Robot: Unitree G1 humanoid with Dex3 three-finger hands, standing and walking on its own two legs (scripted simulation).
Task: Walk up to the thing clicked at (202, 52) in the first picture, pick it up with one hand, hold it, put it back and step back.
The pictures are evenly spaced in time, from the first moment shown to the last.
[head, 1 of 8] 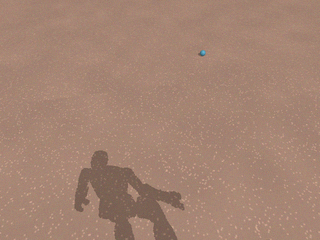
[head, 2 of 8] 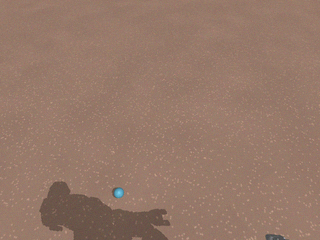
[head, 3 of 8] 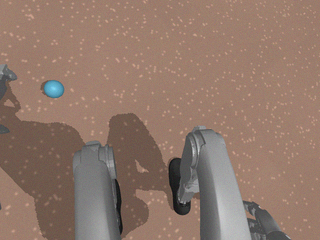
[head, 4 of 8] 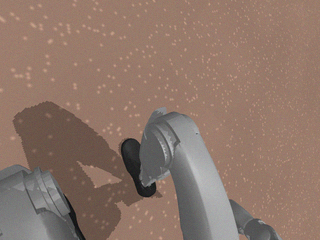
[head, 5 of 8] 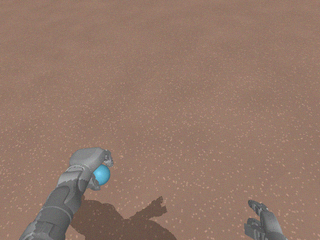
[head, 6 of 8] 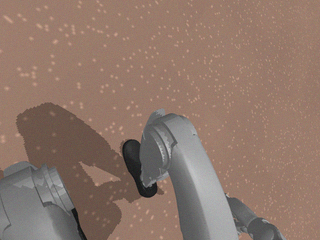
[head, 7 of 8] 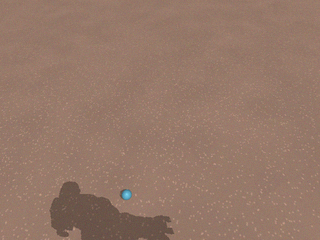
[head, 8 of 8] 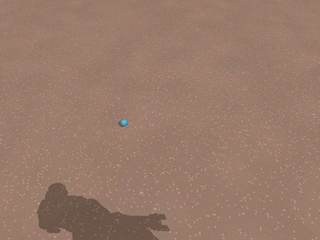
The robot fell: no
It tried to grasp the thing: yes
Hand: left
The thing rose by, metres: 0.68
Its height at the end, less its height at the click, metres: +0.00
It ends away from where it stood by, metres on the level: 0.01
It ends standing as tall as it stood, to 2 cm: yes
